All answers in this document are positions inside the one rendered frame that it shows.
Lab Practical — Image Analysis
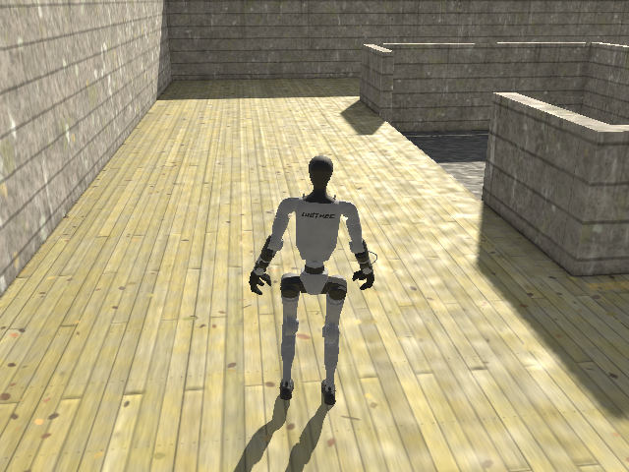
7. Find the left robot forearm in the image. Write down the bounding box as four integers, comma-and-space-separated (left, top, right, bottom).
253, 235, 276, 275

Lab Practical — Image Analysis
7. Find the robot head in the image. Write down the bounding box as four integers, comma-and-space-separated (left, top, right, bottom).
302, 155, 336, 204

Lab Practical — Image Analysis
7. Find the robot right upper arm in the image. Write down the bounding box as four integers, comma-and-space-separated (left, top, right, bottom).
339, 200, 365, 254

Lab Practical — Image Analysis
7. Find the robot left upper arm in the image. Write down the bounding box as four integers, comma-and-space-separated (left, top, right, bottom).
267, 197, 299, 252

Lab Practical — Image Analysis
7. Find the left robot shin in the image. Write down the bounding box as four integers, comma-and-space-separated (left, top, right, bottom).
281, 318, 296, 386

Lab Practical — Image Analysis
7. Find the right robot forearm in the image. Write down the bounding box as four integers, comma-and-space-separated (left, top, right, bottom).
355, 238, 372, 274

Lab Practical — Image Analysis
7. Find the left robot hand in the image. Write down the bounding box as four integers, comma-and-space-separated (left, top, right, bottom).
249, 271, 271, 295

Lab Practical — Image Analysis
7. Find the right robot hand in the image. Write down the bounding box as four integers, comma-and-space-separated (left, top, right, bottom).
352, 270, 374, 290

